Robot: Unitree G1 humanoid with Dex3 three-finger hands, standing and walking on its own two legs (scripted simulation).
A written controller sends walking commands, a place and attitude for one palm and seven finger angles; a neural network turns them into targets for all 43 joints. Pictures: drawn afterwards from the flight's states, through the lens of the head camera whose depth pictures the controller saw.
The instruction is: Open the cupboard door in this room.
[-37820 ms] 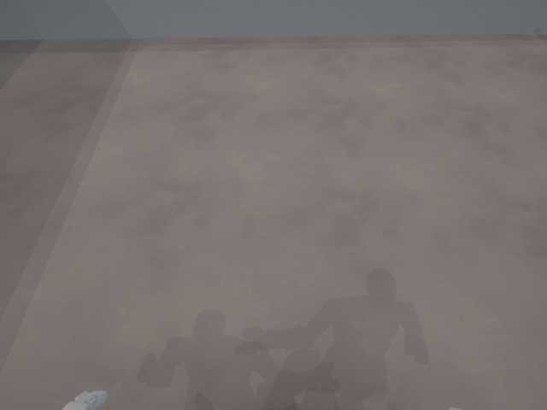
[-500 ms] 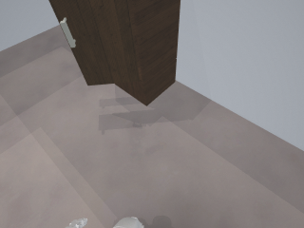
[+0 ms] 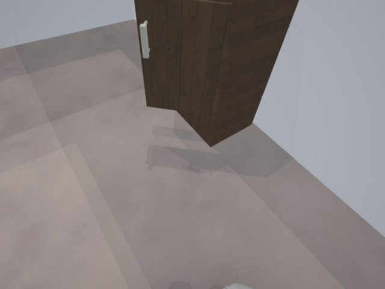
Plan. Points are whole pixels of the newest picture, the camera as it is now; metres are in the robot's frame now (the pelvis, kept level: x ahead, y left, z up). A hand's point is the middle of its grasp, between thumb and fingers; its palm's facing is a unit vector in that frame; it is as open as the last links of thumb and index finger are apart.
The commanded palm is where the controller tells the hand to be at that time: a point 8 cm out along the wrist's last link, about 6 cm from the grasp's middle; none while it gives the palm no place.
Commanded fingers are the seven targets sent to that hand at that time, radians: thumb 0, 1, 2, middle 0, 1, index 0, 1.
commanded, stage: take the last steps up to it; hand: left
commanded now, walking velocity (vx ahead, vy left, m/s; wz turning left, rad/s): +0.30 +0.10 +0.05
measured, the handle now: (145, 39) +1.05 +0.30 -0.05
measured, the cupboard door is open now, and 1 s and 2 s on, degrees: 47 47 47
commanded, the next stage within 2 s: come to a stop and stand still in 1.16 s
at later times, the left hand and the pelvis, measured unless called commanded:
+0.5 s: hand (137, 241) +0.24 +0.16 -0.16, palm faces +0.12 -0.97 -0.21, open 7.1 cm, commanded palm none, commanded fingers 0.00 0.90 0.90 -0.20 -0.30 -0.20 -0.30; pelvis +0.16 -0.03 +0.00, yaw +3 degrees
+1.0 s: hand (111, 208) +0.33 +0.25 -0.18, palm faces +0.11 -0.98 -0.17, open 7.4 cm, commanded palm none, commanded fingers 0.00 0.90 0.90 -0.20 -0.30 -0.20 -0.30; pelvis +0.34 +0.08 +0.00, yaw +1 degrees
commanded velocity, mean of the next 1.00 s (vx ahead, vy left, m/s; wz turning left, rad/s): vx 0.29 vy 0.09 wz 0.00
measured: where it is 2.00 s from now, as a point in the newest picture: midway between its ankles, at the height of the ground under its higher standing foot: (178, 234)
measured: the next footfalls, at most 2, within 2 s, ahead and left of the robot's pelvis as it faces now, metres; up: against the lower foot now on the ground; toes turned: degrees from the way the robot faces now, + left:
right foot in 0.32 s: +0.22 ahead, -0.12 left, +0.00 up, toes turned -7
left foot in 0.80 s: +0.39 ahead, +0.17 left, +0.00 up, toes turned +10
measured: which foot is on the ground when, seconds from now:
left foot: down 0.00-0.34, up 0.36-0.78, down 0.80-1.00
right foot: up 0.00-0.30, down 0.32-0.80, up 0.82-1.00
